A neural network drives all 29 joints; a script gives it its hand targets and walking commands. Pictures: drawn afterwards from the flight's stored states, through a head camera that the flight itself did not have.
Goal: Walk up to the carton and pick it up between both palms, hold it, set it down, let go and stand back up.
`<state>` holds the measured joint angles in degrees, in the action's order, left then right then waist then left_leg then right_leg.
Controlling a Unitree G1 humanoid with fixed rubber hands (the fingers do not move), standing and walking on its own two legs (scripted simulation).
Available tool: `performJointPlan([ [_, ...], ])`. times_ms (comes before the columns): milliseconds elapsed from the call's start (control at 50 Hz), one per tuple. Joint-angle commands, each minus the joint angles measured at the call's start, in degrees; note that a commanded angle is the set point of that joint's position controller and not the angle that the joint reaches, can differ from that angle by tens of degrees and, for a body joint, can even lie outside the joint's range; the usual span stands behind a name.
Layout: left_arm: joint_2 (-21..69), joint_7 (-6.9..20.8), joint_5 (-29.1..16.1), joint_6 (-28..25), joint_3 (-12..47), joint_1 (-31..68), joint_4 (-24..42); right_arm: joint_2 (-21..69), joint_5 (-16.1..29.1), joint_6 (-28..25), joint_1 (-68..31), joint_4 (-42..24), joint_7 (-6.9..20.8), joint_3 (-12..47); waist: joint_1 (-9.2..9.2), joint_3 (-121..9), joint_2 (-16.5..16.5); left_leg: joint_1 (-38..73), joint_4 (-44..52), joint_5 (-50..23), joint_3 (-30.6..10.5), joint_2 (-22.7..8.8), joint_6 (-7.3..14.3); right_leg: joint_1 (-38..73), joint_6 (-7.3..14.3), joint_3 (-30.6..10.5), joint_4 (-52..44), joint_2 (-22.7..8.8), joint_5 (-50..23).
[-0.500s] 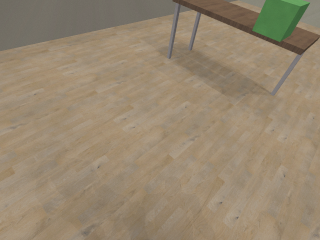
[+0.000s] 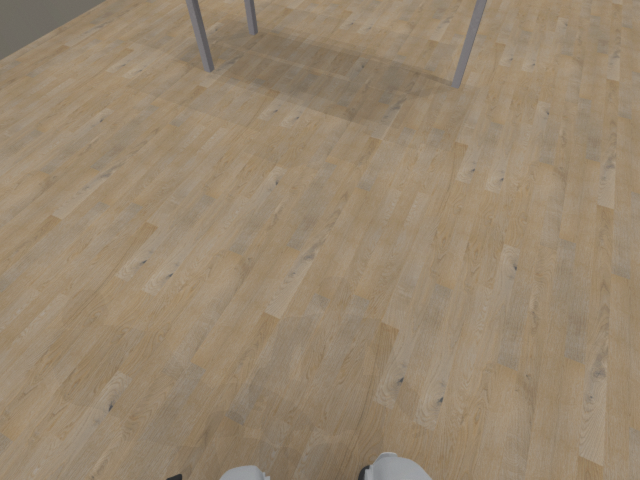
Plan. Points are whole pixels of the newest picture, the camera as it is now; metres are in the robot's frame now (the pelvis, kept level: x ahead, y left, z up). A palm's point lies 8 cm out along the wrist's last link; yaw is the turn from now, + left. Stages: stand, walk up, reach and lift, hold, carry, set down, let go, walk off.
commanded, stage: walk up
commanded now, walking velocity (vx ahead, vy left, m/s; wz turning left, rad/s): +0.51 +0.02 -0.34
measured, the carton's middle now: out of the picture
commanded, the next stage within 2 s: none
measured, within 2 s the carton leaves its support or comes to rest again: neither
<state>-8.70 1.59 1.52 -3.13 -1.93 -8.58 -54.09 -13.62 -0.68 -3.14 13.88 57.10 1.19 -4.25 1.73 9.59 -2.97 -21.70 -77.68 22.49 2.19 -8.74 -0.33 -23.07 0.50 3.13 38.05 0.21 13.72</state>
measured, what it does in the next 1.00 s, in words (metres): walks ahead: left foot, then right foot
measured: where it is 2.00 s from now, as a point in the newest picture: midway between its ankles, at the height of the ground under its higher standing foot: (375, 245)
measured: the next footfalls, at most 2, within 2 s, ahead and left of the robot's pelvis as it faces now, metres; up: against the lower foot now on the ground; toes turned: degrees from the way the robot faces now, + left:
left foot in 0.24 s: +0.29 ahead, +0.12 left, +0.00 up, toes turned +4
right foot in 0.78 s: +0.52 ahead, -0.19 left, +0.00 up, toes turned -16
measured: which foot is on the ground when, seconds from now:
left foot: up 0.00-0.22, down 0.24-0.84, up 0.86-1.00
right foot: down 0.00-0.26, up 0.28-0.76, down 0.78-1.00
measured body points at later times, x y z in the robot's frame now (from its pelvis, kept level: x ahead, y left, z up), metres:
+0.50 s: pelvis +0.25 +0.03 +0.02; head +0.25 +0.08 +0.47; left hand +0.34 +0.27 -0.14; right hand +0.19 -0.22 -0.10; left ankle +0.25 +0.12 -0.71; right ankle +0.23 -0.14 -0.61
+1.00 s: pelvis +0.48 -0.10 +0.02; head +0.51 -0.12 +0.47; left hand +0.58 +0.12 -0.12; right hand +0.48 -0.35 -0.13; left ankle +0.42 +0.05 -0.61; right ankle +0.49 -0.18 -0.71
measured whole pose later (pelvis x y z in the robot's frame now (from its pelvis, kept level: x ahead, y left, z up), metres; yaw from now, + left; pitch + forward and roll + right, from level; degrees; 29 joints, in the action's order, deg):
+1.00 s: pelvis +0.48 -0.10 +0.02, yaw -7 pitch -1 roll +0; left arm -8.4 -0.8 1.4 -5.3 -3.1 -11.7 -58.1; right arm -11.1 -0.8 -2.7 13.8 60.7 0.4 -4.8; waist 0.4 4.5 -1.6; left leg -23.7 -70.9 22.1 3.0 -7.7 0.6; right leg -12.7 3.9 9.3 27.1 0.6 13.8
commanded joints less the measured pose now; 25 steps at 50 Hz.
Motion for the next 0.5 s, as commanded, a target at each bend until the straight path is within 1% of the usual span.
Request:
performJointPlan([
  [0, -11.17, -1.61, -0.06, -1.89, -3.08, -6.62, 0.62, -1.21, -1.13, 0.36, 5.38, -3.05, 0.2, 0.29, -0.34, -10.87, 15.14, -7.05, 10.64, -1.3, -2.43, -2.61, -0.15, 12.03, 9.62, -20.05, -24.21, -16.07, -2.43],
  [20, -10.26, -1.72, -0.13, -1.99, -2.71, -6.82, 0.52, -1.58, -1.22, 0.78, 3.3, -3.98, 0.42, 0.37, -0.59, -8.91, 16.2, -6.48, 15.09, -0.78, -1.74, -2.46, -0.67, 9.31, 10.14, -18.36, -25.54, -15.64, -2.45],
  [40, -9.53, -1.98, -0.25, -1.73, -2.48, -6.43, 0.2, -1.72, -1.4, 1.08, -0.05, -5.53, 0.69, 0.59, -0.5, -6.51, 16.51, -5.39, 20.69, -0.6, -1.08, -2.52, -0.82, 6.21, 10.13, -15.75, -26.92, -13.84, -0.41],
  [60, -9.27, -2.07, -0.35, -1.42, -2.52, -5.95, 0.1, -1.34, -1.47, 1.24, -2.99, -6.66, 0.86, 0.88, -0.7, -4.52, 16.44, -3.35, 26.4, -1.71, -0.28, -2.46, -1.05, 3.47, 9.63, -13.4, -27.59, -12.42, 1.7],
  [80, -9.04, -1.97, -0.19, -1.2, -2.53, -5.52, 0.15, -1.57, -1.28, 1.31, -4.69, -7.52, 0.99, 1.0, -0.71, -2.75, 15.29, -1.44, 31.8, -2.79, 0.12, -1.88, -1.24, 1.66, 9.54, -12.98, -27.91, -11.92, 3.39],
  [100, -9.52, -1.81, -0.06, -1.0, -2.78, -6.39, -0.1, -2.25, -1.31, 1.32, -5.51, -7.79, 0.95, 0.73, -1.06, -2.43, 13.4, 0.9, 34.55, -4.58, 0.8, -0.93, -1.29, 0.85, 9.83, -13.45, -27.99, -12.43, 3.93],
  [120, -10.4, -1.57, -0.12, -0.91, -3.18, -7.44, -0.42, -2.7, -1.21, 1.14, -5.23, -8.01, 0.87, 0.41, -1.06, -2.34, 11.45, 3.78, 36.51, -6.72, 1.43, -0.06, -1.14, 0.04, 10.18, -14.14, -27.19, -12.87, 3.5],
  [140, -10.96, -1.26, -0.29, -0.72, -3.45, -8.49, -0.81, -3.53, -1.21, 0.96, -4.16, -7.76, 0.73, -0.11, -0.63, -2.98, 8.86, 7.75, 37.38, -9.16, 2.15, 0.91, -1.25, -1.46, 10.14, -14.71, -25.99, -12.72, 4.75],
  [160, -11.98, -1.04, -0.44, -0.56, -3.87, -8.46, -0.82, -3.92, -1.07, 0.74, -1.07, -6.7, 0.51, -0.52, 0.95, -4.45, 6.09, 12.91, 38.96, -12.82, 2.58, 1.55, -1.13, -3.3, 9.54, -14.57, -23.42, -12.5, 7.44],
  [180, -11.97, -0.91, -0.62, -0.46, -4.14, -7.29, -0.65, -4.76, -1.25, 0.43, 2.9, -5.54, 0.38, -0.9, 2.96, -5.42, 2.77, 18.15, 39.4, -15.04, 2.01, 1.53, -1.1, -5.87, 8.55, -13.72, -19.99, -11.18, 11.29],
  [200, -11.27, -0.75, -0.5, -0.34, -4.1, -5.71, -0.22, -5.97, -1.36, 0.03, 8.48, -3.79, 0.15, -1.36, 5.66, -7.03, 0.26, 24.74, 40.05, -13.53, 1.71, 2.21, -0.89, -9.46, 7.29, -11.89, -13.65, -8.98, 14.11],
  [220, -8.64, -0.6, -0.52, -0.37, -3.44, -5.39, 0.24, -7.9, -1.6, -0.46, 14.79, -2.41, -0.15, -2.0, 8.39, -8.43, -5.21, 31.5, 43.0, -7.04, -2.74, -0.79, -0.44, -14.67, 5.47, -8.91, -2.96, -5.35, 16.95],
  [240, -4.35, -0.51, -0.7, -0.39, -2.47, -7.14, 1.34, -13.24, -2.0, -0.82, 19.88, -1.99, -0.79, -2.98, 9.91, -11.61, -21.89, 30.73, 60.53, 18.12, -23.34, -16.19, 1.14, -17.5, 2.7, -2.14, 18.15, 2.04, 21.88],
  [260, -6.7, -0.51, -0.22, 0.26, -3.26, -10.77, 2.12, -17.32, -1.62, 0.12, 19.01, -1.82, -1.22, -4.06, 6.96, -11.29, -28.42, 23.99, 71.85, 34.76, -41.13, -23.53, 4.16, -17.48, 1.75, -4.04, 28.39, 2.88, 19.26],
  [280, -10.32, 0.1, 1.22, 0.6, -4.35, -10.3, 3.12, -16.12, -0.77, 0.64, 14.97, -2.63, -1.96, -4.15, 5.0, -5.36, -23.57, 17.1, 75.51, 38.09, -48.78, -24.46, 4.88, -17.87, 0.72, -7.47, 34.81, 0.89, 14.42],
  [300, -11.26, 0.8, 1.74, 0.5, -4.82, -8.55, 2.78, -12.58, -0.42, 0.41, 11.01, -3.12, -2.44, -3.15, 3.6, -1.04, -15.17, 12.85, 74.54, 31.5, -45.05, -22.28, 3.56, -18.67, 0.1, -9.17, 38.66, -0.76, 9.95],
  [320, -9.46, 1.47, 1.42, 0.49, -4.88, -8.85, 1.84, -10.61, -0.39, 0.03, 7.59, -3.44, -2.96, -2.39, 0.99, 1.6, -8.23, 10.24, 73.01, 21.87, -37.94, -20.06, 1.74, -18.44, -0.41, -10.44, 39.31, -2.45, 4.74],
  [340, -7.56, 1.77, 1.12, 0.71, -4.5, -10.11, 0.83, -9.41, -0.27, -0.21, 5.12, -3.14, -3.1, -2.04, -1.66, 1.82, -4.67, 8.77, 70.28, 12.73, -28.77, -17.84, 0.94, -17.22, -0.59, -10.11, 37.49, -4.04, 0.5],
  [360, -5.15, 1.76, 0.83, 0.97, -3.89, -12.51, -0.26, -7.88, -0.16, -0.43, 3.57, -2.92, -2.68, -1.54, -3.41, 0.04, -4.26, 8.53, 68.02, 5.66, -21.04, -15.06, 0.78, -14.65, -0.53, -9.42, 35.28, -4.66, -2.39],
  [380, -3.83, 1.66, 0.5, 1.3, -3.42, -13.4, -0.32, -6.67, -0.05, -0.68, 3.36, -2.73, -2.17, -1.2, -3.82, -1.13, -5.95, 7.92, 67.24, 1.71, -16.33, -12.8, 1.57, -12.55, -0.76, -8.34, 34.46, -4.76, -3.75],
  [400, -3.73, 1.65, 0.44, 1.63, -3.34, -12.44, -0.13, -4.51, -0.17, -0.88, 4.8, -1.98, -1.87, -0.76, -3.45, -1.98, -5.87, 7.93, 67.39, -1.13, -12.64, -10.46, 1.34, -10.89, -0.98, -7.08, 32.73, -4.57, -5.31],
  [420, -3.59, 1.73, 0.47, 1.95, -3.3, -11.6, 0.22, -4.33, -0.34, -1.17, 6.23, -1.4, -1.73, -0.59, -3.05, -2.58, -8.3, 8.36, 67.34, -4.61, -11.07, -10.27, 2.01, -10.69, -1.35, -6.01, 31.82, -4.2, -6.34],
  [460, -3.62, 1.9, 0.53, 2.35, -3.13, -9.13, 1.24, -3.9, -0.8, -1.68, 8.67, 0.1, -1.78, -0.4, -2.61, -1.73, -8.6, 10.02, 67.21, -10.89, -8.1, -10.78, 3.34, -13.04, -2.01, -4.85, 28.72, -4.87, -7.92],
  [480, -3.28, 2.03, 0.53, 2.46, -2.88, -6.78, 1.94, -3.61, -0.94, -1.94, 10.15, 0.75, -1.88, -0.2, -1.88, -1.61, -7.76, 11.3, 67.21, -15.04, -6.82, -10.9, 3.83, -14.25, -2.4, -4.06, 26.45, -5.18, -8.13],
])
